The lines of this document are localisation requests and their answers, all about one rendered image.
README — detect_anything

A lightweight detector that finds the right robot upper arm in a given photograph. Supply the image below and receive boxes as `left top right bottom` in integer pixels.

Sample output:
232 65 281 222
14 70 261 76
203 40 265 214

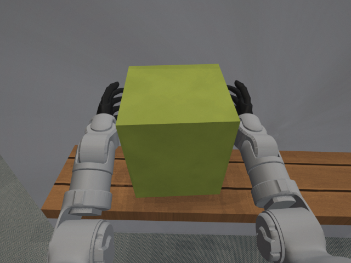
256 207 351 263

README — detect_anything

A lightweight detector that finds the left robot hand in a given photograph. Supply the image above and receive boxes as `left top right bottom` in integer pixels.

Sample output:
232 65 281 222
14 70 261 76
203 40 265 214
97 82 124 120

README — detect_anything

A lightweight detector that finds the robot left forearm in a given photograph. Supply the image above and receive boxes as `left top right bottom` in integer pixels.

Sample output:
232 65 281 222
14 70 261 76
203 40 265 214
47 113 119 263

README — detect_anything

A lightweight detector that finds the left robot upper arm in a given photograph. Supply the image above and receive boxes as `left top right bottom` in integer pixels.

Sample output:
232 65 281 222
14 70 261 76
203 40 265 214
48 219 115 263

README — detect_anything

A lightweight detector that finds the right robot hand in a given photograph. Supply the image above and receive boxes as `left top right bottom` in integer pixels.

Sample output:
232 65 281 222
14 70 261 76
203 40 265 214
227 80 253 116

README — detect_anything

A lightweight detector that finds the table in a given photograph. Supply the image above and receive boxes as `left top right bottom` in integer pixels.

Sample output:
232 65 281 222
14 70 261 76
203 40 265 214
41 145 351 225

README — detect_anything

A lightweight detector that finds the carton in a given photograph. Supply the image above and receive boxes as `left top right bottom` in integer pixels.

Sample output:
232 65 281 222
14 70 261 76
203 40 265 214
116 64 240 198

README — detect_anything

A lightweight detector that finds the robot right forearm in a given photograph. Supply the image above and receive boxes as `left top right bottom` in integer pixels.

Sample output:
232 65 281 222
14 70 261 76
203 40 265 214
234 113 326 247

